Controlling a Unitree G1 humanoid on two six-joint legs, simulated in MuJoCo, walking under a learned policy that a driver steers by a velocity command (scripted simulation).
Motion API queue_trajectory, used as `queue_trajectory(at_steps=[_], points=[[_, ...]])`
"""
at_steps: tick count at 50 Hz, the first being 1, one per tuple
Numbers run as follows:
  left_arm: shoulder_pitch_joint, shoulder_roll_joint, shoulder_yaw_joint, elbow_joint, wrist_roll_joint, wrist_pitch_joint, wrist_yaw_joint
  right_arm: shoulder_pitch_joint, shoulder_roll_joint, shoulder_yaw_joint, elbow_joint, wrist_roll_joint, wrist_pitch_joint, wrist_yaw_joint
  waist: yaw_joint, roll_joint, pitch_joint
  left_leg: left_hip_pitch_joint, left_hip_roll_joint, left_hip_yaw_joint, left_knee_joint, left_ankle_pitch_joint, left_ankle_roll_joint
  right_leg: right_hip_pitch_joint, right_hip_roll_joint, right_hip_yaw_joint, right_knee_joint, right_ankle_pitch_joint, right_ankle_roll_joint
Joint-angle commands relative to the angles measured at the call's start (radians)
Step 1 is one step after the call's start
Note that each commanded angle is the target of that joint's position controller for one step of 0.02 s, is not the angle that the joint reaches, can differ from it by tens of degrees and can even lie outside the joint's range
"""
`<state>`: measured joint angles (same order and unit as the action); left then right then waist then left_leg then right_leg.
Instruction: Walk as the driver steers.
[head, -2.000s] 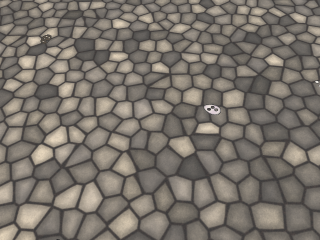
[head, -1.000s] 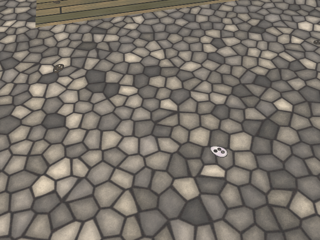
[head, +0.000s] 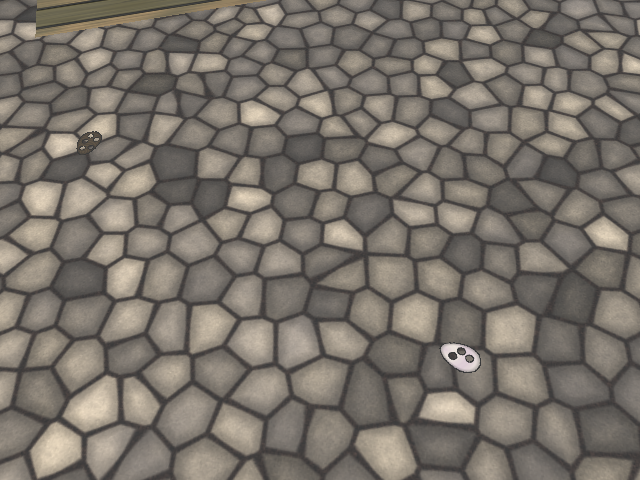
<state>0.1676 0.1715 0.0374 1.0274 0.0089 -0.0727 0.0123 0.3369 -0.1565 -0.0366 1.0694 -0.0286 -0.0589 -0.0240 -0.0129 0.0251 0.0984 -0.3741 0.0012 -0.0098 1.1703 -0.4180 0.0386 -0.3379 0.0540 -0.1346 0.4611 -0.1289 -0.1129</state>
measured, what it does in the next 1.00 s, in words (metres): walks ahead: left foot, then right foot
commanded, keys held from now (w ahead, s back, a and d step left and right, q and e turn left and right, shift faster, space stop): no key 0.62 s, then w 0.38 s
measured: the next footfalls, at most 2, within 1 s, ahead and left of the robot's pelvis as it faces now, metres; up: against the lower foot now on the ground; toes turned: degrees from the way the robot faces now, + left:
left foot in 0.24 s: +0.11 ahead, +0.13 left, +0.00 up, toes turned +1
right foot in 0.96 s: +0.19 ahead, -0.08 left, +0.00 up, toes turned -5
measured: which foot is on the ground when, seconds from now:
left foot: up 0.00-0.22, down 0.24-0.98, up 1.00-1.00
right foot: down 0.00-0.80, up 0.82-0.94, down 0.96-1.00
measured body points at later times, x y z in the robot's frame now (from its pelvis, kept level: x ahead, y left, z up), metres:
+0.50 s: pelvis +0.07 +0.03 +0.01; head +0.08 +0.03 +0.46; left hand +0.07 +0.24 -0.15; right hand +0.07 -0.18 -0.15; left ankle +0.07 +0.13 -0.73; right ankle +0.08 -0.06 -0.73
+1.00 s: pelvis +0.17 +0.00 +0.00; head +0.17 -0.02 +0.45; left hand +0.20 +0.24 -0.14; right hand +0.07 -0.22 -0.16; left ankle +0.07 +0.13 -0.72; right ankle +0.16 -0.07 -0.73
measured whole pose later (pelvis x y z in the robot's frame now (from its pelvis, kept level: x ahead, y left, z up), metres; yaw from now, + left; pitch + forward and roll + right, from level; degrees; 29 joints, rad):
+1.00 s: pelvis +0.17 +0.00 +0.00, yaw -1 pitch +0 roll +0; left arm 0.31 0.16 0.05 1.01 0.02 -0.10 -0.01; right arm 0.48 -0.17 -0.05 1.15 -0.01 -0.05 -0.02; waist -0.01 0.04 0.01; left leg -0.12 0.00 0.00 0.58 -0.42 0.04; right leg -0.24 0.02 -0.10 0.55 -0.29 -0.08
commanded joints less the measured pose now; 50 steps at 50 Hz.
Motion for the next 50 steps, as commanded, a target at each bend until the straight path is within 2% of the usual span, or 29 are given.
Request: queue_trajectory(at_steps=[1, 3, 6, 8, 9, 10, 11, 12, 13, 14, 15, 17, 21, 31, 33, 34, 35, 37, 38, 40, 41, 42, 43, 44, 46, 47, 48, 49, 50], points=[[0.084, 0.037, -0.011, -0.002, 0.012, -0.021, 0.008, 0.206, 0.018, 0.002, 0.028, -0.006, 0.040, 0.003, -0.048, -0.055, -0.135, 0.106, 0.029, -0.013, -0.115, 0.036, -0.011, 0.029, -0.276, 0.183, -0.181, 0.676, -0.129], [0.083, 0.065, -0.015, 0.000, 0.021, -0.023, 0.006, 0.169, 0.020, 0.009, 0.020, -0.002, 0.056, -0.006, -0.056, -0.090, -0.137, 0.126, 0.026, 0.001, -0.285, 0.045, -0.015, 0.022, -0.257, 0.150, -0.178, 0.627, -0.116], [0.126, 0.089, -0.015, 0.010, 0.019, -0.005, 0.006, 0.091, -0.016, 0.011, 0.010, 0.002, 0.074, -0.014, -0.020, -0.132, -0.148, 0.157, 0.021, 0.024, -0.433, 0.097, -0.020, 0.022, -0.253, 0.178, -0.202, 0.288, -0.106], [0.133, 0.090, -0.015, 0.012, 0.011, 0.013, 0.007, 0.049, -0.021, 0.015, 0.005, 0.003, 0.077, -0.012, -0.008, -0.122, -0.118, 0.190, 0.022, 0.031, -0.507, 0.139, -0.019, -0.024, -0.253, 0.214, -0.232, -0.022, -0.092], [0.122, 0.087, -0.016, 0.010, 0.004, 0.022, 0.009, 0.042, -0.008, 0.020, 0.007, 0.000, 0.074, -0.009, -0.017, -0.106, -0.091, 0.226, 0.020, 0.038, -0.573, 0.175, -0.016, -0.061, -0.247, 0.225, -0.235, -0.151, -0.076], [0.120, 0.077, -0.019, 0.009, 0.000, 0.029, 0.011, 0.038, -0.002, 0.023, 0.010, -0.005, 0.070, -0.009, -0.019, -0.084, -0.061, 0.262, 0.024, 0.033, -0.648, 0.198, -0.012, -0.096, -0.236, 0.234, -0.230, -0.239, -0.050], [0.142, 0.068, -0.021, 0.015, 0.003, 0.033, 0.013, 0.035, -0.011, 0.026, 0.009, -0.009, 0.061, -0.011, -0.017, -0.049, -0.033, 0.285, 0.056, -0.009, -0.734, 0.234, -0.008, -0.117, -0.224, 0.241, -0.226, -0.287, -0.015], [0.160, 0.056, -0.023, 0.015, 0.005, 0.035, 0.014, 0.052, -0.038, 0.026, 0.009, -0.014, 0.049, -0.016, -0.005, -0.005, -0.017, 0.295, 0.125, -0.084, -0.801, 0.268, -0.001, -0.116, -0.197, 0.230, -0.187, -0.275, 0.016], [0.238, 0.010, -0.029, 0.026, -0.008, 0.042, 0.010, 0.010, -0.082, 0.019, 0.013, 0.007, 0.045, -0.019, 0.058, 0.121, 0.013, 0.175, 0.156, -0.150, -0.834, 0.209, 0.030, -0.048, -0.115, 0.163, -0.170, -0.203, 0.043], [0.239, 0.013, -0.030, 0.044, -0.002, 0.047, 0.011, -0.004, -0.042, 0.028, 0.017, 0.017, 0.040, -0.015, 0.050, 0.115, 0.011, 0.076, 0.152, -0.150, -0.877, 0.143, 0.028, 0.093, -0.108, 0.146, -0.142, -0.123, 0.054], [0.237, 0.025, -0.026, 0.046, 0.002, 0.048, 0.013, -0.013, -0.031, 0.032, 0.018, 0.021, 0.033, -0.013, 0.053, 0.088, 0.003, 0.053, 0.130, -0.126, -0.882, 0.156, 0.012, 0.156, -0.121, 0.157, -0.134, -0.067, 0.053], [0.234, 0.046, -0.021, 0.053, 0.003, 0.046, 0.015, -0.004, -0.038, 0.029, 0.025, 0.026, 0.028, -0.017, 0.045, 0.050, -0.027, 0.109, 0.100, -0.089, -0.865, 0.238, 0.000, 0.177, -0.139, 0.170, -0.133, -0.027, 0.049], [0.221, 0.024, -0.028, 0.065, 0.000, 0.041, 0.020, 0.023, -0.035, 0.028, 0.041, 0.022, 0.030, -0.019, 0.029, -0.008, -0.033, 0.177, 0.101, -0.080, -0.852, 0.301, 0.009, 0.157, -0.146, 0.170, -0.148, -0.014, 0.054], [0.226, 0.015, -0.031, 0.094, -0.002, 0.047, 0.031, 0.039, -0.027, 0.032, 0.067, 0.020, 0.033, -0.021, 0.023, -0.025, -0.033, 0.204, 0.098, -0.068, -0.851, 0.359, 0.013, 0.186, -0.154, 0.168, -0.138, 0.041, 0.057], [0.238, 0.022, -0.027, 0.101, 0.002, 0.050, 0.030, 0.058, -0.033, 0.028, 0.075, 0.016, 0.036, -0.020, 0.022, -0.023, -0.042, 0.203, 0.071, -0.056, -0.847, 0.187, 0.025, 0.181, -0.128, 0.154, -0.127, -0.127, 0.048], [0.242, 0.036, -0.018, 0.099, 0.002, 0.054, 0.028, 0.065, -0.048, 0.020, 0.074, 0.015, 0.040, -0.019, 0.022, -0.021, -0.029, 0.182, 0.051, -0.049, -0.825, 0.030, 0.044, 0.158, -0.105, 0.144, -0.099, -0.280, 0.033], [0.241, 0.044, -0.013, 0.091, 0.005, 0.057, 0.024, 0.068, -0.058, 0.013, 0.067, 0.011, 0.044, -0.015, 0.021, -0.017, 0.011, 0.138, 0.049, -0.064, -0.822, -0.124, 0.064, 0.109, -0.100, 0.153, -0.089, -0.423, 0.016], [0.234, 0.034, -0.011, 0.071, 0.005, 0.055, 0.015, 0.082, -0.054, 0.009, 0.051, 0.013, 0.042, -0.007, 0.013, -0.009, 0.101, 0.079, 0.072, -0.122, -0.833, -0.275, 0.098, 0.015, -0.107, 0.187, -0.069, -0.544, -0.006], [0.223, 0.027, -0.012, 0.058, 0.005, 0.048, 0.011, 0.097, -0.056, 0.007, 0.047, 0.014, 0.037, -0.006, 0.005, 0.007, 0.119, 0.086, 0.092, -0.163, -0.843, -0.291, 0.115, -0.020, -0.106, 0.193, -0.038, -0.532, -0.011], [0.170, 0.008, -0.014, 0.022, 0.015, 0.028, 0.001, 0.166, -0.085, -0.007, 0.057, 0.015, 0.025, -0.004, -0.029, 0.074, 0.102, 0.201, 0.173, -0.304, -0.920, -0.301, 0.165, -0.121, -0.067, 0.139, 0.084, -0.416, 0.000], [0.139, -0.002, -0.014, 0.001, 0.023, 0.018, -0.006, 0.210, -0.116, -0.020, 0.070, 0.014, 0.021, -0.004, -0.046, 0.127, 0.089, 0.275, 0.243, -0.403, -0.980, -0.307, 0.204, -0.178, -0.043, 0.074, 0.175, -0.332, 0.011], [0.102, 0.012, -0.010, -0.022, 0.028, 0.008, -0.011, 0.227, -0.131, -0.028, 0.074, 0.012, 0.019, -0.003, -0.054, 0.125, 0.096, 0.304, 0.290, -0.455, -1.007, -0.276, 0.233, -0.221, -0.050, 0.057, 0.212, -0.305, 0.011], [0.092, 0.023, -0.006, -0.039, 0.026, -0.001, -0.016, 0.223, -0.137, -0.032, 0.074, 0.008, 0.015, -0.003, -0.047, 0.128, 0.102, 0.300, 0.318, -0.479, -1.000, -0.213, 0.250, -0.231, -0.068, 0.070, 0.234, -0.307, 0.007], [0.088, 0.034, 0.000, -0.048, 0.020, -0.009, -0.021, 0.210, -0.130, -0.032, 0.069, 0.005, 0.011, -0.002, -0.036, 0.104, 0.097, 0.308, 0.318, -0.457, -0.993, -0.138, 0.245, -0.231, -0.078, 0.081, 0.245, -0.319, 0.006], [0.138, 0.024, 0.005, -0.044, 0.006, -0.021, -0.029, 0.142, -0.129, -0.034, 0.049, 0.012, 0.004, -0.001, 0.016, 0.079, 0.073, 0.252, 0.275, -0.347, -0.962, -0.016, 0.202, -0.108, -0.078, 0.075, 0.154, -0.267, 0.009], [0.215, 0.014, 0.008, -0.022, -0.001, -0.024, -0.031, 0.086, -0.128, -0.035, 0.033, 0.020, 0.002, 0.000, 0.066, 0.065, 0.058, 0.155, 0.228, -0.264, -0.918, 0.045, 0.169, 0.058, -0.052, 0.050, 0.062, -0.198, 0.010], [0.334, 0.016, 0.017, 0.023, -0.004, -0.024, -0.028, 0.027, -0.120, -0.033, 0.013, 0.024, -0.002, 0.003, 0.124, 0.032, 0.024, 0.015, 0.163, -0.172, -0.835, 0.107, 0.130, 0.286, -0.025, 0.054, 0.002, -0.165, 0.009], [0.471, 0.082, 0.040, 0.056, 0.009, -0.026, -0.016, -0.027, -0.087, -0.022, -0.018, 0.024, -0.015, 0.010, 0.188, -0.111, -0.018, -0.145, 0.064, -0.040, -0.598, 0.169, 0.079, 0.489, -0.145, 0.248, -0.121, -0.263, -0.017], [0.592, 0.197, 0.071, 0.078, 0.013, -0.021, -0.007, -0.028, -0.038, -0.011, -0.063, 0.021, -0.026, 0.019, 0.206, -0.358, -0.056, -0.338, -0.061, 0.111, -0.269, -0.005, 0.030, 0.610, -0.393, 0.663, -0.289, -0.390, -0.105]])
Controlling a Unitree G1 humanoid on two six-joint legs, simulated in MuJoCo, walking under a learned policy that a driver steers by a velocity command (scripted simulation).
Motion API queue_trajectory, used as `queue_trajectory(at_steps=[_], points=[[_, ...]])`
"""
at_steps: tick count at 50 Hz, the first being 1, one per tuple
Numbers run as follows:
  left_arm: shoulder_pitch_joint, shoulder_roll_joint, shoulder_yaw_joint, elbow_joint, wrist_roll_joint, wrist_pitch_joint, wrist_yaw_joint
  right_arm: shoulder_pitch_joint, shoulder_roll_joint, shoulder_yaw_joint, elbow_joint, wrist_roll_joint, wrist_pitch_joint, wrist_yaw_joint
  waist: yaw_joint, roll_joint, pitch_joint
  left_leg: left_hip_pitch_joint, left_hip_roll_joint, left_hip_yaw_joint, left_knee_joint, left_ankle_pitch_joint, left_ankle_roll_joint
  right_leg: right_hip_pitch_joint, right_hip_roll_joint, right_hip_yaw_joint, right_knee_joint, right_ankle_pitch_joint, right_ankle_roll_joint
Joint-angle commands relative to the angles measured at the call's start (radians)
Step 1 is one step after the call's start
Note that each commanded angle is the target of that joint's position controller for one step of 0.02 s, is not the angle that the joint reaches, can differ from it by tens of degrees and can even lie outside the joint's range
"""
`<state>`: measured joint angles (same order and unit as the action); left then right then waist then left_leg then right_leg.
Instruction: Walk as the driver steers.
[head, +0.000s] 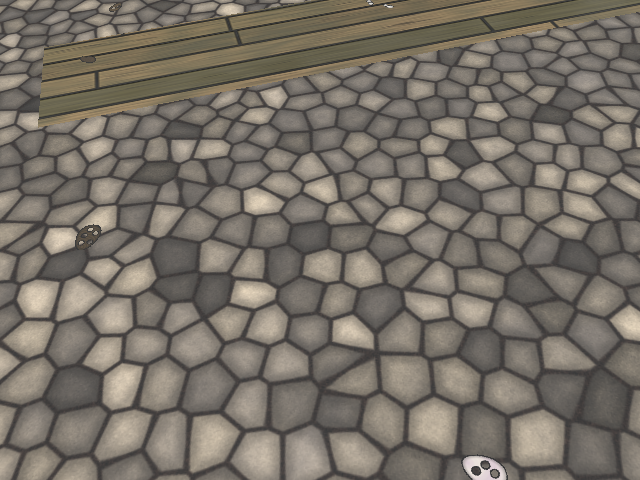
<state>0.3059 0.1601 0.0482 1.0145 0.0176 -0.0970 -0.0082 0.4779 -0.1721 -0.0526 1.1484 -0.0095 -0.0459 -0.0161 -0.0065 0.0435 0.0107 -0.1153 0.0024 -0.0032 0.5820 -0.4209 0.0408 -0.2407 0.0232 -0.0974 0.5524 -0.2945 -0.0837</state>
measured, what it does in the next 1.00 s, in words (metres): walks ahead, turning right: left foot, then right foot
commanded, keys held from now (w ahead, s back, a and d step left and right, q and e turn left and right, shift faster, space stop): w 0.34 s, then w+e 0.26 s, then e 0.40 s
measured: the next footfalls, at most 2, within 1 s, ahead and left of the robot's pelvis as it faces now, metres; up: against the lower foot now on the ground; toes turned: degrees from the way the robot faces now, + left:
left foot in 0.42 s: +0.38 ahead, +0.06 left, +0.00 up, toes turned +3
right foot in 0.92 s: +0.57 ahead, -0.13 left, +0.00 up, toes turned -21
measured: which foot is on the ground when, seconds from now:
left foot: up 0.00-0.40, down 0.42-0.92, up 0.94-1.00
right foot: down 0.00-0.42, up 0.44-0.90, down 0.92-1.00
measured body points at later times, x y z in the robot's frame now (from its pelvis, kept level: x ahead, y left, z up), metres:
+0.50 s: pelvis +0.26 +0.01 -0.01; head +0.29 +0.00 +0.44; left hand +0.19 +0.23 -0.16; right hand +0.38 -0.24 -0.14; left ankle +0.34 +0.06 -0.73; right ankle +0.06 -0.08 -0.63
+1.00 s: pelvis +0.46 -0.04 -0.01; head +0.50 -0.07 +0.44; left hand +0.65 +0.16 -0.14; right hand +0.43 -0.29 -0.16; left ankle +0.38 +0.08 -0.64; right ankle +0.54 -0.11 -0.73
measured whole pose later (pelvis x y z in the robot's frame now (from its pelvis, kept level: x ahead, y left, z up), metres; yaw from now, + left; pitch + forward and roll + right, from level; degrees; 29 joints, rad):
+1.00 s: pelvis +0.46 -0.04 -0.01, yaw -18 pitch +0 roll +0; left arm 0.14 0.20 0.07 0.86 0.02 -0.02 -0.01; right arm 0.27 -0.20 -0.06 0.93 -0.01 -0.04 -0.04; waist 0.00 0.02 0.10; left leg -0.36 0.04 0.11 1.23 -0.51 -0.01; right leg -0.43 0.08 -0.10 0.60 -0.18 -0.15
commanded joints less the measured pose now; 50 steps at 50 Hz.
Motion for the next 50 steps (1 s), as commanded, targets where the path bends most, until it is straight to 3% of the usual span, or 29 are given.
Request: queue_trajectory(at_steps=[1, 2, 4, 5, 8, 13, 16, 18, 19, 20, 21, 22, 23, 24, 25, 27, 29, 30, 32, 34, 36, 40, 43, 45, 46, 47, 48, 49, 50], points=[[0.408, 0.156, 0.045, 0.092, 0.005, 0.020, 0.019, -0.201, -0.092, -0.012, -0.150, -0.031, -0.035, 0.015, 0.151, -0.225, 0.086, -0.659, -0.019, 0.032, 0.497, -0.082, 0.045, 0.433, -0.409, 0.687, -0.379, -0.173, -0.165], [0.302, 0.130, 0.033, 0.058, 0.010, 0.021, 0.019, -0.211, -0.062, -0.009, -0.154, -0.034, -0.036, 0.023, 0.094, -0.114, 0.132, -0.674, 0.030, -0.004, 0.555, -0.003, 0.057, 0.359, -0.384, 0.591, -0.368, -0.107, -0.155], [0.198, 0.102, 0.019, 0.025, 0.007, 0.010, 0.017, -0.204, -0.037, -0.006, -0.147, -0.022, -0.038, 0.037, 0.037, -0.056, 0.131, -0.622, 0.068, -0.008, 0.528, 0.131, 0.050, 0.279, -0.307, 0.425, -0.399, 0.034, -0.115], [0.185, 0.080, 0.009, 0.027, 0.002, 0.002, 0.019, -0.199, -0.042, -0.009, -0.145, -0.025, -0.030, 0.042, 0.021, -0.071, 0.122, -0.603, 0.073, 0.005, 0.502, 0.162, 0.039, 0.273, -0.271, 0.356, -0.406, 0.133, -0.095], [0.257, 0.072, -0.005, 0.064, -0.006, -0.010, 0.024, -0.240, -0.040, -0.012, -0.165, -0.025, -0.007, 0.048, 0.011, -0.113, 0.099, -0.616, 0.050, 0.060, 0.470, 0.212, 0.018, 0.305, -0.228, 0.225, -0.374, 0.498, -0.077], [0.267, 0.073, -0.021, 0.071, -0.004, -0.016, 0.027, -0.494, -0.013, 0.013, -0.265, -0.010, -0.001, 0.053, 0.039, -0.135, 0.151, -0.521, 0.007, 0.140, 0.152, 0.348, 0.013, 0.205, -0.176, 0.118, -0.401, 0.659, -0.059], [0.277, 0.104, -0.018, 0.083, -0.003, -0.023, 0.031, -0.525, -0.041, 0.013, -0.288, -0.005, -0.001, 0.046, 0.030, -0.154, 0.135, -0.391, -0.028, 0.167, 0.031, 0.367, 0.053, 0.232, -0.205, 0.100, -0.371, 0.847, -0.056], [0.253, 0.125, -0.013, 0.084, -0.004, -0.025, 0.035, -0.438, -0.081, -0.002, -0.271, -0.007, -0.007, 0.032, -0.021, -0.158, 0.073, -0.270, -0.066, 0.160, 0.017, 0.325, 0.094, 0.283, -0.220, 0.096, -0.238, 1.082, -0.048], [0.234, 0.138, -0.010, 0.081, -0.001, -0.022, 0.036, -0.322, -0.106, -0.016, -0.237, -0.007, -0.013, 0.024, -0.073, -0.158, 0.014, -0.168, -0.079, 0.139, -0.001, 0.301, 0.114, 0.298, -0.221, 0.103, -0.106, 1.133, -0.048], [0.202, 0.147, -0.007, 0.072, -0.006, -0.016, 0.034, -0.171, -0.127, -0.030, -0.189, -0.011, -0.021, 0.015, -0.142, -0.143, -0.056, 0.004, -0.070, 0.121, -0.081, 0.334, 0.131, 0.249, -0.203, 0.100, 0.077, 1.053, -0.046], [0.200, 0.120, -0.014, 0.053, -0.012, -0.014, 0.025, -0.030, -0.191, -0.052, -0.157, -0.035, -0.029, 0.005, -0.186, -0.083, -0.143, 0.224, 0.080, -0.034, -0.116, 0.208, 0.160, 0.076, -0.157, 0.087, 0.335, 0.751, -0.045], [0.297, -0.009, -0.035, 0.032, -0.031, -0.004, 0.017, 0.005, -0.266, -0.066, -0.167, -0.060, -0.031, 0.009, -0.106, 0.111, -0.256, 0.435, 0.395, -0.480, -0.178, 0.105, 0.250, -0.219, -0.001, 0.045, 0.715, -0.129, -0.023], [0.293, 0.086, -0.004, 0.038, -0.030, 0.009, 0.019, -0.066, -0.248, -0.068, -0.177, -0.021, -0.020, 0.021, -0.094, 0.052, -0.263, 0.362, 0.428, -0.687, -0.330, -0.069, 0.299, -0.321, 0.022, 0.150, 0.859, -0.161, -0.036], [0.196, 0.111, 0.004, 0.006, -0.017, 0.014, 0.019, -0.193, -0.175, -0.047, -0.200, -0.005, -0.021, 0.023, -0.047, 0.001, -0.094, 0.201, 0.398, -0.536, -0.382, -0.155, 0.258, -0.365, -0.047, 0.156, 0.833, -0.061, -0.041], [0.137, 0.097, 0.005, -0.009, -0.009, 0.013, 0.014, -0.257, -0.112, -0.030, -0.209, -0.002, -0.033, 0.027, -0.031, -0.036, 0.004, 0.059, 0.353, -0.413, -0.427, -0.063, 0.223, -0.347, -0.079, 0.150, 0.779, -0.004, -0.041], [0.143, 0.056, 0.009, -0.005, 0.012, 0.033, 0.005, -0.242, -0.056, -0.012, -0.183, -0.008, -0.052, 0.014, 0.023, -0.039, 0.053, -0.077, 0.280, -0.215, -0.443, 0.161, 0.160, -0.263, -0.117, 0.155, 0.702, 0.023, -0.029], [0.141, 0.030, 0.011, -0.018, 0.016, 0.056, -0.006, -0.192, -0.063, -0.009, -0.165, -0.006, -0.069, 0.005, 0.043, -0.028, 0.046, -0.093, 0.262, -0.113, -0.447, 0.278, 0.144, -0.253, -0.125, 0.146, 0.665, 0.036, -0.018], [0.113, 0.029, 0.013, -0.033, 0.016, 0.065, -0.009, -0.174, -0.077, -0.011, -0.161, -0.004, -0.076, 0.004, 0.047, -0.021, 0.053, -0.087, 0.258, -0.072, -0.456, 0.310, 0.137, -0.282, -0.132, 0.139, 0.646, 0.056, -0.014], [0.044, 0.035, 0.017, -0.064, 0.014, 0.077, -0.012, -0.153, -0.096, -0.012, -0.162, -0.005, -0.082, 0.000, 0.050, -0.015, 0.080, -0.076, 0.250, 0.023, -0.437, 0.548, 0.125, -0.346, -0.133, 0.114, 0.599, 0.109, 0.001], [-0.015, 0.035, 0.015, -0.094, 0.011, 0.080, -0.014, -0.133, -0.094, -0.007, -0.160, -0.006, -0.080, -0.004, 0.053, 0.006, 0.082, -0.064, 0.222, 0.125, -0.390, 0.800, 0.108, -0.362, -0.121, 0.073, 0.491, 0.171, 0.014], [-0.088, 0.023, 0.005, -0.123, 0.004, 0.076, -0.019, -0.135, -0.096, -0.002, -0.165, -0.002, -0.073, -0.010, 0.042, 0.036, 0.080, -0.075, 0.187, 0.206, -0.353, 0.882, 0.083, -0.307, -0.096, 0.021, 0.320, 0.248, 0.018], [-0.168, 0.033, -0.001, -0.160, 0.012, 0.076, -0.024, -0.079, -0.133, -0.009, -0.158, 0.000, -0.056, -0.026, 0.002, 0.056, 0.037, 0.049, 0.212, 0.248, -0.258, 0.987, 0.075, -0.248, -0.043, -0.051, 0.135, 0.292, 0.003], [-0.091, 0.078, 0.015, -0.155, 0.026, 0.071, -0.020, -0.101, -0.161, -0.023, -0.173, 0.000, -0.037, -0.041, 0.039, 0.084, -0.014, 0.106, 0.247, 0.251, -0.081, 1.129, 0.077, -0.156, 0.007, -0.061, 0.090, 0.156, -0.043], [0.041, 0.114, 0.035, -0.124, 0.033, 0.052, -0.011, -0.130, -0.177, -0.033, -0.193, 0.004, -0.020, -0.037, 0.105, 0.028, -0.090, 0.084, 0.237, 0.260, 0.221, 0.988, 0.047, -0.001, 0.038, -0.038, -0.068, 0.219, -0.086], [0.092, 0.203, 0.060, -0.126, 0.037, 0.038, 0.000, -0.107, -0.179, -0.036, -0.218, 0.007, -0.017, -0.031, 0.129, -0.087, -0.153, -0.075, 0.174, 0.264, 0.494, 0.609, -0.001, 0.169, -0.105, 0.142, -0.102, 0.598, -0.134], [0.042, 0.312, 0.090, -0.154, 0.017, 0.055, 0.008, -0.015, -0.087, -0.023, -0.267, 0.017, -0.005, -0.025, 0.035, -0.285, -0.250, -0.397, -0.031, 0.207, 0.858, -0.243, -0.054, 0.402, -0.406, 0.546, -0.052, 1.136, -0.340], [0.070, 0.310, 0.093, -0.175, -0.022, 0.075, 0.009, -0.055, -0.121, -0.021, -0.275, -0.006, 0.003, -0.017, 0.079, -0.135, -0.329, -0.443, -0.006, 0.014, 0.887, -0.205, -0.060, 0.359, -0.422, 0.603, -0.137, 0.974, -0.397], [0.002, 0.257, 0.080, -0.186, -0.020, 0.087, 0.018, -0.128, -0.113, -0.020, -0.293, -0.003, 0.008, -0.015, 0.066, -0.079, -0.209, -0.487, 0.027, -0.005, 0.876, -0.132, -0.063, 0.248, -0.392, 0.535, -0.184, 0.737, -0.371], [-0.053, 0.196, 0.062, -0.188, -0.018, 0.094, 0.023, -0.171, -0.113, -0.022, -0.298, -0.006, 0.008, -0.016, 0.038, -0.032, -0.080, -0.490, 0.055, -0.010, 0.776, -0.069, -0.063, 0.111, -0.330, 0.470, -0.235, 0.607, -0.309]])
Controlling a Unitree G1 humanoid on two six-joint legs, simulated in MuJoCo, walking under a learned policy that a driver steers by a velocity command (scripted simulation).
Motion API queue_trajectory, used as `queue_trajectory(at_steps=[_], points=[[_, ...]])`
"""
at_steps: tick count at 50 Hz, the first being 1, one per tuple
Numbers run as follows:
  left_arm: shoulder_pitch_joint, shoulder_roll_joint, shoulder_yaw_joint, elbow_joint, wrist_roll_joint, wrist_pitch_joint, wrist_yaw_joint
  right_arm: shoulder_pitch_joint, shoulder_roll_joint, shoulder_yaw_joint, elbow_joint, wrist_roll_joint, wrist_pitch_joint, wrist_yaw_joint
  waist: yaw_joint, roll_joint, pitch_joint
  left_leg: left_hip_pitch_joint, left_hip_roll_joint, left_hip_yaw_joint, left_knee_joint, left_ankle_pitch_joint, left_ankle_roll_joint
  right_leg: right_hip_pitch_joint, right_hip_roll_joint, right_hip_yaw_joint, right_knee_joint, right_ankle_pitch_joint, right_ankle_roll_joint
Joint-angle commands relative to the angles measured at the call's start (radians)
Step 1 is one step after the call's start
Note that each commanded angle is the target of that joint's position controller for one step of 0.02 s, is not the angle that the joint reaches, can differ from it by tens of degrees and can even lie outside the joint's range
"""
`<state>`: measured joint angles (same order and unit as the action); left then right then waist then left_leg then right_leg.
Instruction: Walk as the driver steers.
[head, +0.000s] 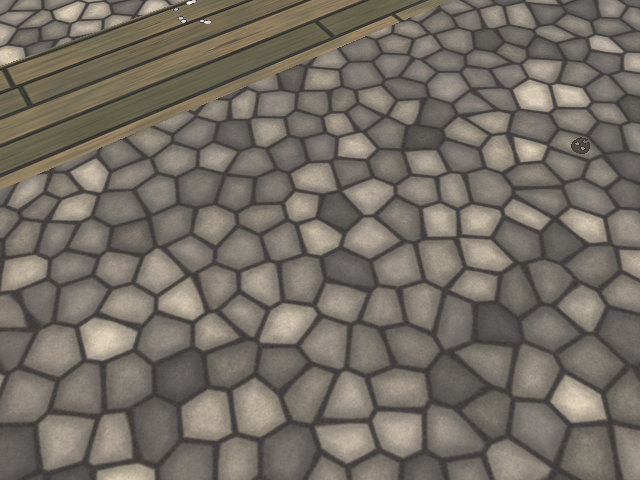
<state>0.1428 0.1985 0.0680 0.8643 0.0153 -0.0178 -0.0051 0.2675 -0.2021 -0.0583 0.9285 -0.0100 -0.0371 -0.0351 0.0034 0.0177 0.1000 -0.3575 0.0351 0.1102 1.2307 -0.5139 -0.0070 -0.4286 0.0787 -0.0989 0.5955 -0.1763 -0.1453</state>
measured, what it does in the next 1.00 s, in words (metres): steps on the spot, turning right: left foot, then right foot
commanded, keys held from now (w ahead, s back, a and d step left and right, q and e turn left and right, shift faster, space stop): e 0.86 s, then no key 0.14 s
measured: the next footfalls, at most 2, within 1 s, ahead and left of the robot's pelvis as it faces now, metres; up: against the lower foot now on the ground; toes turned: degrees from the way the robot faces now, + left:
left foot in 0.52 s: +0.11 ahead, +0.14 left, +0.00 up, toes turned -23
right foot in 1.00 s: +0.00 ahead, -0.05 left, +0.00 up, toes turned -34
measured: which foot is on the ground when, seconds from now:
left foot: up 0.00-0.50, down 0.52-1.00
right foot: down 0.00-0.52, up 0.54-0.98, down 1.00-1.00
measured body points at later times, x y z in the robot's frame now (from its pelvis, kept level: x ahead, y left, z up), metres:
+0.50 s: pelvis +0.04 +0.04 +0.02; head +0.07 +0.04 +0.47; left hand +0.19 +0.29 -0.11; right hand +0.10 -0.25 -0.09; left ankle +0.06 +0.16 -0.71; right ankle +0.09 -0.04 -0.72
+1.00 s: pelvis +0.03 +0.05 +0.01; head +0.05 +0.02 +0.46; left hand +0.31 +0.18 -0.09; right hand -0.05 -0.24 -0.11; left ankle +0.07 +0.15 -0.72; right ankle -0.04 -0.03 -0.72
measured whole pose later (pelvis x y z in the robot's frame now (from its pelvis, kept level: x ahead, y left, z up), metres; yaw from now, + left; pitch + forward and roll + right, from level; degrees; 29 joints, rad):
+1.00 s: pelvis +0.03 +0.05 +0.01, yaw -34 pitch +0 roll +0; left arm 0.14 0.28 0.05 0.71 0.01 0.06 -0.04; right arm 0.26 -0.29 -0.05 0.73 -0.02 0.02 -0.01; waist -0.03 0.01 0.06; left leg -0.23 0.08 0.17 0.56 -0.33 0.01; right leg -0.24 0.03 -0.02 0.54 -0.30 -0.01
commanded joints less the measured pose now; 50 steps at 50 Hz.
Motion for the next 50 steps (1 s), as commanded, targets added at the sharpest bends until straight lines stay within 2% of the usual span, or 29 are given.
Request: queue_trajectory(at_steps=[1, 2, 3, 6, 11, 13, 15, 21, 23, 25, 26, 27, 28, 29, 30, 31, 32, 33, 35, 38, 43, 47, 48, 49, 50], points=[[0.093, 0.128, 0.033, -0.036, -0.016, 0.018, 0.024, 0.013, -0.096, -0.022, -0.093, -0.018, 0.008, 0.000, 0.006, -0.015, -0.128, -0.229, 0.040, -0.135, 0.042, 0.068, -0.016, 0.241, -0.326, 0.420, -0.295, 0.429, -0.193], [0.082, 0.112, 0.029, -0.042, -0.014, 0.018, 0.026, 0.035, -0.095, -0.023, -0.090, -0.031, 0.025, -0.001, -0.010, -0.031, -0.129, -0.187, 0.038, -0.132, 0.001, 0.099, -0.018, 0.201, -0.288, 0.384, -0.305, 0.403, -0.164], [0.083, 0.118, 0.029, -0.046, -0.006, 0.013, 0.023, 0.049, -0.088, -0.022, -0.087, -0.034, 0.040, -0.001, -0.016, -0.034, -0.147, -0.163, 0.025, -0.128, -0.020, 0.120, -0.018, 0.189, -0.266, 0.370, -0.304, 0.416, -0.148], [0.094, 0.171, 0.042, -0.058, 0.000, 0.002, 0.014, 0.036, -0.075, -0.017, -0.105, -0.023, 0.060, 0.002, -0.020, -0.048, -0.191, -0.165, 0.013, -0.137, -0.091, 0.156, -0.030, 0.203, -0.233, 0.365, -0.300, 0.397, -0.117], [0.122, 0.196, 0.051, -0.079, -0.003, 0.024, 0.015, -0.080, -0.109, -0.023, -0.162, -0.020, 0.079, 0.000, 0.021, -0.112, -0.175, -0.227, 0.006, -0.166, -0.208, 0.177, -0.052, 0.226, -0.209, 0.459, -0.348, -0.001, -0.075], [0.133, 0.203, 0.054, -0.086, 0.000, 0.031, 0.015, -0.110, -0.114, -0.022, -0.180, -0.016, 0.080, -0.002, 0.034, -0.122, -0.159, -0.236, -0.003, -0.174, -0.255, 0.168, -0.053, 0.235, -0.210, 0.505, -0.362, -0.105, -0.074], [0.142, 0.208, 0.057, -0.092, 0.004, 0.034, 0.014, -0.123, -0.116, -0.020, -0.192, -0.012, 0.076, -0.004, 0.042, -0.126, -0.153, -0.228, -0.014, -0.181, -0.298, 0.153, -0.046, 0.245, -0.214, 0.541, -0.361, -0.129, -0.077], [0.126, 0.219, 0.063, -0.116, 0.012, 0.042, 0.003, -0.111, -0.123, -0.010, -0.221, 0.005, 0.055, -0.009, 0.038, -0.140, -0.163, -0.091, -0.073, -0.180, -0.460, 0.089, -0.004, 0.227, -0.202, 0.618, -0.326, -0.036, -0.076], [0.104, 0.219, 0.064, -0.124, 0.010, 0.047, -0.003, -0.061, -0.127, -0.007, -0.221, 0.014, 0.048, -0.012, 0.018, -0.150, -0.168, 0.008, -0.098, -0.174, -0.573, 0.081, 0.018, 0.198, -0.189, 0.642, -0.317, 0.014, -0.057], [0.064, 0.214, 0.063, -0.135, -0.004, 0.054, -0.005, 0.035, -0.131, -0.006, -0.202, 0.015, 0.040, -0.021, -0.038, -0.138, -0.159, 0.188, -0.112, -0.154, -0.823, 0.189, 0.041, 0.109, -0.137, 0.628, -0.299, -0.052, 0.007], [0.065, 0.181, 0.055, -0.145, -0.014, 0.053, -0.001, 0.050, -0.179, -0.018, -0.201, 0.005, 0.035, -0.031, -0.037, -0.069, -0.143, 0.285, -0.018, -0.234, -0.962, 0.197, 0.061, 0.011, -0.066, 0.573, -0.236, -0.210, 0.070], [0.147, 0.107, 0.039, -0.146, -0.019, 0.051, 0.007, 0.018, -0.263, -0.032, -0.233, -0.007, 0.039, -0.037, 0.013, 0.140, -0.172, 0.356, 0.257, -0.494, -1.040, 0.053, 0.117, -0.088, 0.057, 0.389, 0.036, -0.354, 0.126], [0.107, 0.180, 0.058, -0.149, 0.006, 0.045, 0.013, -0.106, -0.308, -0.035, -0.277, -0.025, 0.043, -0.030, 0.013, 0.184, -0.070, 0.175, 0.377, -0.635, -1.089, 0.125, 0.207, -0.218, 0.126, 0.224, 0.229, -0.381, 0.142], [0.079, 0.231, 0.070, -0.152, 0.029, 0.043, 0.007, -0.104, -0.245, -0.025, -0.275, -0.026, 0.040, -0.023, 0.024, 0.100, -0.057, 0.105, 0.348, -0.553, -1.047, 0.277, 0.236, -0.144, 0.039, 0.238, 0.378, -0.333, 0.152], [0.110, 0.222, 0.071, -0.133, 0.028, 0.046, -0.004, -0.148, -0.189, -0.008, -0.279, -0.016, 0.034, -0.016, 0.060, 0.066, -0.061, 0.092, 0.266, -0.427, -1.007, 0.406, 0.206, -0.115, 0.039, 0.234, 0.459, -0.273, 0.150], [0.149, 0.208, 0.067, -0.115, 0.023, 0.056, -0.013, -0.169, -0.173, -0.003, -0.290, -0.015, 0.033, -0.010, 0.073, 0.079, -0.077, 0.117, 0.207, -0.327, -0.980, 0.505, 0.182, -0.109, 0.041, 0.222, 0.534, -0.236, 0.157], [0.170, 0.206, 0.066, -0.105, 0.018, 0.065, -0.023, -0.171, -0.172, -0.002, -0.299, -0.014, 0.032, -0.012, 0.070, 0.110, -0.095, 0.153, 0.179, -0.268, -0.958, 0.581, 0.177, -0.124, 0.036, 0.200, 0.603, -0.217, 0.166], [0.167, 0.205, 0.063, -0.107, 0.014, 0.070, -0.031, -0.149, -0.169, -0.001, -0.303, -0.014, 0.032, -0.011, 0.056, 0.111, -0.107, 0.188, 0.173, -0.235, -0.937, 0.669, 0.185, -0.141, 0.028, 0.183, 0.634, -0.216, 0.178], [0.111, 0.193, 0.053, -0.130, 0.006, 0.077, -0.038, -0.078, -0.179, -0.007, -0.291, -0.016, 0.033, -0.008, 0.015, 0.102, -0.108, 0.273, 0.181, -0.205, -0.911, 0.756, 0.198, -0.188, 0.007, 0.162, 0.609, -0.216, 0.201], [0.048, 0.178, 0.039, -0.159, 0.002, 0.088, -0.043, 0.007, -0.204, -0.019, -0.268, -0.015, 0.035, -0.010, -0.033, 0.125, -0.112, 0.388, 0.211, -0.192, -0.882, 0.833, 0.209, -0.219, -0.017, 0.146, 0.500, -0.232, 0.221], [-0.001, 0.153, 0.018, -0.201, -0.006, 0.094, -0.054, -0.001, -0.230, -0.032, -0.267, -0.019, 0.036, 0.006, -0.042, 0.153, -0.125, 0.346, 0.245, -0.130, -0.857, 0.825, 0.213, -0.072, -0.057, 0.085, 0.286, -0.269, 0.199], [0.013, 0.150, 0.008, -0.217, -0.015, 0.084, -0.042, -0.005, -0.253, -0.038, -0.252, -0.016, 0.039, 0.025, -0.037, 0.184, -0.144, 0.284, 0.249, -0.124, -0.801, 0.847, 0.204, 0.096, -0.030, 0.040, 0.082, -0.279, 0.148], [0.038, 0.144, 0.006, -0.210, -0.011, 0.078, -0.036, -0.017, -0.254, -0.038, -0.249, -0.008, 0.044, 0.027, -0.014, 0.170, -0.148, 0.265, 0.240, -0.113, -0.765, 0.825, 0.187, 0.153, -0.023, 0.034, -0.027, -0.214, 0.132], [0.074, 0.141, 0.002, -0.197, 0.001, 0.066, -0.028, -0.029, -0.249, -0.035, -0.245, 0.003, 0.050, 0.028, 0.019, 0.137, -0.151, 0.214, 0.221, -0.085, -0.710, 0.760, 0.146, 0.251, -0.023, 0.040, -0.208, -0.058, 0.119], [0.096, 0.183, 0.007, -0.192, 0.021, 0.050, -0.018, 0.006, -0.218, -0.027, -0.239, 0.004, 0.053, 0.029, 0.024, 0.031, -0.184, 0.105, 0.185, -0.041, -0.606, 0.599, 0.084, 0.401, -0.102, 0.165, -0.319, 0.051, 0.104]])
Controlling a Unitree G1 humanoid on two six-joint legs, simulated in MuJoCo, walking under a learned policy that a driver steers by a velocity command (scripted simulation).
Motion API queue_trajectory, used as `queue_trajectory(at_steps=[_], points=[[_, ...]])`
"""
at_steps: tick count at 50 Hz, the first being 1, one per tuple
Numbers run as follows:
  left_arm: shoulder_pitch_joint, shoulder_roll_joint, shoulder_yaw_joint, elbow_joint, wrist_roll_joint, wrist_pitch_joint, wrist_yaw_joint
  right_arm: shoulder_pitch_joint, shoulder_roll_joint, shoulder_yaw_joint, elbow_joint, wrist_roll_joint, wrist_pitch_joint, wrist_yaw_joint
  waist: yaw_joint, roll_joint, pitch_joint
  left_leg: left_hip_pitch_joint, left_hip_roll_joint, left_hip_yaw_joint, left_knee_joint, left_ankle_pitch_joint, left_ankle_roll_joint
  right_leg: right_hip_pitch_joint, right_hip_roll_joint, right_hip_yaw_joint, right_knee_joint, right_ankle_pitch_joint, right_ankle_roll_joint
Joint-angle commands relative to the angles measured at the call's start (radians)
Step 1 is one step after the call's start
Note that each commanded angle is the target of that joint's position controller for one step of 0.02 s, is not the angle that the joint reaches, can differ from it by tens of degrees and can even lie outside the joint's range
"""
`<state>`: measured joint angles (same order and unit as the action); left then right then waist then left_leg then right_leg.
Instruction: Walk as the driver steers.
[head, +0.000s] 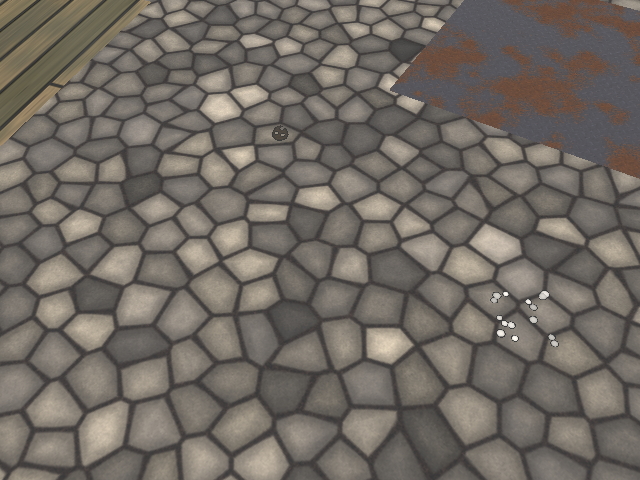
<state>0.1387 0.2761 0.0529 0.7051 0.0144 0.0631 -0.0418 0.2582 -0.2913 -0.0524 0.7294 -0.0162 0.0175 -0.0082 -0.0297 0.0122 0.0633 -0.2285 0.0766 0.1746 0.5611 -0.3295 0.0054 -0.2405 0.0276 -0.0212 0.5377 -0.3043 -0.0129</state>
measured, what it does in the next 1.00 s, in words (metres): walks ahead: left foot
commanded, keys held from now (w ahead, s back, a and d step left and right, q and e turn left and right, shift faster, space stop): no key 0.04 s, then w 0.66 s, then q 0.30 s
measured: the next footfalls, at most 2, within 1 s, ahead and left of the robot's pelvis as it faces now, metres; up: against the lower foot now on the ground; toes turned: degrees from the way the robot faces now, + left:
left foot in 0.54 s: +0.23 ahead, +0.12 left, +0.00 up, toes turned +0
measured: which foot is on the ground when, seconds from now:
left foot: down 0.00-0.00, up 0.02-0.52, down 0.54-1.00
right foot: down 0.00-0.56, up 0.58-1.00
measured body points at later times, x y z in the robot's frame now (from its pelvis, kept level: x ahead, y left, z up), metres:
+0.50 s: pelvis +0.10 +0.01 +0.01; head +0.11 +0.02 +0.46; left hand +0.10 +0.29 -0.13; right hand +0.25 -0.25 -0.09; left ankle +0.18 +0.12 -0.72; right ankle -0.01 -0.10 -0.73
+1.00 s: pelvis +0.32 +0.04 +0.00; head +0.36 +0.04 +0.45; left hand +0.49 +0.27 -0.12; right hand +0.29 -0.22 -0.14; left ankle +0.19 +0.12 -0.73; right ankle +0.46 -0.04 -0.72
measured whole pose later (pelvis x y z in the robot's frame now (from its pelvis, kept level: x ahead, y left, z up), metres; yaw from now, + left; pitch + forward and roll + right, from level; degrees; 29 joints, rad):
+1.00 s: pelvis +0.32 +0.04 +0.00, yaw +4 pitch +1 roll +1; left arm 0.06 0.22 0.00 0.81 0.02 -0.04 0.00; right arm 0.44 -0.22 -0.03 0.91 -0.01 -0.04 -0.01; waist -0.07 -0.03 0.08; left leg -0.02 -0.10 -0.05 0.41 -0.40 0.07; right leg -0.49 0.02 -0.01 0.56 -0.05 -0.03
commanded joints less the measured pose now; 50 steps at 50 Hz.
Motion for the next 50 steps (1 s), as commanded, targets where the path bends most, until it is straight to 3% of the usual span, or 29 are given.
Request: queue_trajectory(at_steps=[1, 2, 3, 5, 6, 7, 10, 15, 21, 24, 26, 27, 28, 29, 30, 31, 32, 33, 35, 37, 39, 40, 43, 46, 49, 50], points=[[0.091, 0.201, 0.030, -0.064, 0.023, -0.047, 0.026, 0.051, -0.004, 0.003, -0.089, -0.004, 0.004, 0.013, 0.020, -0.266, -0.186, -0.267, 0.030, -0.020, 0.281, -0.194, -0.016, 0.361, -0.380, 0.470, -0.268, 0.517, -0.106], [0.142, 0.206, 0.036, -0.041, -0.005, -0.054, 0.032, -0.018, -0.053, -0.004, -0.090, 0.000, 0.028, -0.001, 0.087, -0.210, -0.173, -0.222, -0.026, -0.138, 0.349, -0.312, -0.019, 0.202, -0.427, 0.439, -0.205, 0.720, -0.250], [0.147, 0.175, 0.029, -0.020, -0.007, -0.053, 0.032, -0.024, -0.085, -0.012, -0.085, 0.002, 0.037, 0.002, 0.069, -0.170, -0.131, -0.262, -0.023, -0.158, 0.416, -0.282, -0.016, 0.224, -0.366, 0.386, -0.230, 0.555, -0.266], [0.082, 0.113, 0.006, -0.011, 0.003, -0.044, 0.036, -0.029, -0.112, -0.023, -0.059, -0.010, 0.026, 0.022, 0.046, -0.162, -0.045, -0.321, -0.006, -0.167, 0.386, -0.132, -0.009, 0.198, -0.250, 0.320, -0.344, 0.050, -0.188], [0.088, 0.104, 0.001, -0.003, 0.001, -0.046, 0.042, -0.015, -0.124, -0.029, -0.044, -0.023, 0.023, 0.036, 0.049, -0.191, -0.018, -0.332, -0.011, -0.153, 0.386, -0.072, -0.013, 0.194, -0.219, 0.310, -0.383, -0.041, -0.176], [0.103, 0.104, -0.002, 0.007, 0.001, -0.052, 0.042, -0.004, -0.123, -0.030, -0.029, -0.026, 0.018, 0.046, 0.049, -0.178, -0.015, -0.339, -0.017, -0.149, 0.394, -0.028, -0.013, 0.208, -0.208, 0.306, -0.403, -0.070, -0.172], [0.146, 0.122, 0.004, 0.035, 0.001, -0.083, 0.035, -0.012, -0.096, -0.029, -0.013, -0.021, 0.003, 0.060, 0.046, -0.119, -0.007, -0.376, -0.018, -0.150, 0.382, 0.042, -0.014, 0.231, -0.216, 0.299, -0.432, -0.082, -0.182], [0.199, 0.123, 0.009, 0.073, 0.002, -0.113, 0.035, -0.086, -0.072, -0.026, -0.023, -0.020, -0.016, 0.058, 0.065, -0.122, 0.023, -0.426, -0.006, -0.150, 0.271, 0.093, -0.025, 0.226, -0.238, 0.297, -0.465, -0.109, -0.215], [0.250, 0.142, 0.019, 0.113, 0.004, -0.133, 0.034, -0.169, -0.053, -0.014, -0.056, -0.014, -0.037, 0.055, 0.084, -0.108, 0.046, -0.344, -0.011, -0.144, 0.102, 0.104, -0.002, 0.171, -0.257, 0.271, -0.438, -0.069, -0.226], [0.234, 0.159, 0.024, 0.122, 0.003, -0.138, 0.032, -0.143, -0.059, -0.014, -0.063, -0.011, -0.047, 0.049, 0.055, -0.102, 0.046, -0.189, -0.030, -0.125, 0.026, 0.089, 0.031, 0.103, -0.263, 0.256, -0.392, -0.009, -0.208], [0.215, 0.157, 0.022, 0.129, 0.002, -0.137, 0.032, 0.002, -0.070, -0.024, -0.017, -0.016, -0.060, 0.033, -0.022, -0.054, 0.006, 0.062, -0.079, -0.096, -0.072, 0.101, 0.050, 0.010, -0.215, 0.199, -0.241, 0.146, -0.170], [0.218, 0.118, 0.009, 0.129, 0.008, -0.141, 0.030, 0.146, -0.115, -0.041, 0.028, -0.024, -0.073, 0.018, -0.081, 0.032, -0.077, 0.254, -0.036, -0.168, -0.118, 0.044, 0.071, -0.058, -0.142, 0.124, -0.012, 0.240, -0.140], [0.219, 0.029, -0.018, 0.082, -0.009, -0.145, 0.026, 0.284, -0.235, -0.064, 0.034, -0.043, -0.084, 0.007, -0.122, 0.262, -0.186, 0.443, 0.245, -0.585, -0.288, -0.259, 0.156, -0.274, -0.007, -0.001, 0.366, 0.040, -0.078], [0.232, 0.085, -0.002, 0.082, 0.011, -0.141, 0.029, 0.286, -0.253, -0.066, 0.054, -0.019, -0.079, 0.014, -0.081, 0.266, -0.156, 0.396, 0.331, -0.901, -0.421, -0.379, 0.207, -0.431, 0.065, 0.055, 0.545, -0.212, -0.079], [0.232, 0.112, 0.007, 0.097, 0.021, -0.135, 0.026, 0.182, -0.184, -0.048, 0.034, -0.008, -0.073, 0.022, -0.021, 0.128, -0.063, 0.301, 0.310, -0.794, -0.401, -0.421, 0.205, -0.459, -0.017, 0.112, 0.623, -0.138, -0.099], [0.208, 0.109, 0.005, 0.107, 0.019, -0.136, 0.013, 0.102, -0.122, -0.032, 0.017, -0.003, -0.076, 0.029, 0.008, 0.058, -0.015, 0.214, 0.259, -0.673, -0.399, -0.315, 0.189, -0.437, -0.058, 0.102, 0.608, -0.050, -0.101], [0.199, 0.090, 0.003, 0.112, 0.014, -0.133, 0.005, 0.063, -0.092, -0.021, 0.014, -0.003, -0.082, 0.030, 0.030, 0.049, -0.003, 0.167, 0.205, -0.562, -0.415, -0.183, 0.164, -0.407, -0.088, 0.086, 0.567, 0.004, -0.093], [0.204, 0.080, 0.000, 0.122, 0.020, -0.124, 0.002, 0.056, -0.072, -0.013, 0.019, 0.000, -0.091, 0.028, 0.041, 0.065, -0.005, 0.148, 0.167, -0.484, -0.427, -0.057, 0.149, -0.382, -0.105, 0.071, 0.543, 0.041, -0.079], [0.207, 0.064, -0.006, 0.137, 0.027, -0.111, -0.004, 0.085, -0.069, -0.010, 0.042, 0.003, -0.107, 0.026, 0.045, 0.072, -0.024, 0.147, 0.131, -0.385, -0.427, 0.187, 0.151, -0.366, -0.109, 0.041, 0.554, 0.100, -0.056], [0.161, 0.055, -0.008, 0.126, 0.031, -0.104, -0.001, 0.130, -0.064, -0.005, 0.076, 0.015, -0.115, 0.027, 0.051, 0.050, -0.006, 0.159, 0.116, -0.323, -0.393, 0.572, 0.168, -0.397, -0.107, 0.008, 0.526, 0.125, -0.025], [0.106, 0.036, -0.015, 0.108, 0.033, -0.101, 0.005, 0.169, -0.059, 0.000, 0.104, 0.019, -0.113, 0.023, 0.048, 0.049, -0.013, 0.173, 0.096, -0.266, -0.343, 0.886, 0.179, -0.407, -0.090, -0.016, 0.466, 0.151, 0.008], [0.071, 0.025, -0.020, 0.096, 0.030, -0.101, 0.007, 0.177, -0.059, 0.002, 0.114, 0.018, -0.109, 0.020, 0.044, 0.058, -0.015, 0.169, 0.080, -0.246, -0.324, 0.955, 0.175, -0.397, -0.077, -0.026, 0.414, 0.170, 0.019], [-0.034, 0.014, -0.031, 0.066, 0.016, -0.099, 0.015, 0.191, -0.076, 0.000, 0.130, 0.016, -0.093, 0.010, 0.016, 0.088, -0.025, 0.171, 0.046, -0.236, -0.267, 0.993, 0.150, -0.340, -0.032, -0.040, 0.232, 0.239, 0.026], [-0.072, 0.032, -0.032, 0.056, 0.008, -0.099, 0.032, 0.207, -0.086, -0.006, 0.138, 0.010, -0.076, 0.001, -0.001, 0.103, -0.048, 0.210, 0.053, -0.283, -0.189, 0.980, 0.145, -0.287, 0.000, -0.024, 0.127, 0.257, 0.010], [0.039, 0.077, -0.019, 0.088, 0.005, -0.115, 0.051, 0.147, -0.099, -0.016, 0.118, 0.008, -0.066, -0.007, 0.049, 0.100, -0.078, 0.197, 0.052, -0.356, -0.064, 0.935, 0.116, -0.118, 0.017, 0.017, -0.006, 0.234, -0.031], [0.119, 0.091, -0.013, 0.108, 0.010, -0.129, 0.060, 0.114, -0.107, -0.020, 0.109, 0.018, -0.067, -0.003, 0.095, 0.067, -0.104, 0.159, 0.017, -0.348, 0.052, 0.872, 0.093, 0.012, 0.005, 0.019, -0.113, 0.351, -0.048]])
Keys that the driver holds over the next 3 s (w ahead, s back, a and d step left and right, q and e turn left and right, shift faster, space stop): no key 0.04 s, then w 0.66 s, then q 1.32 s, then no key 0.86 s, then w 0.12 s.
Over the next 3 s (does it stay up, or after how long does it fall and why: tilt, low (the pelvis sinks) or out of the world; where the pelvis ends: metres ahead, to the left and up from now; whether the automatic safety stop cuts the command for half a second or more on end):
stays up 0.35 0.03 0.01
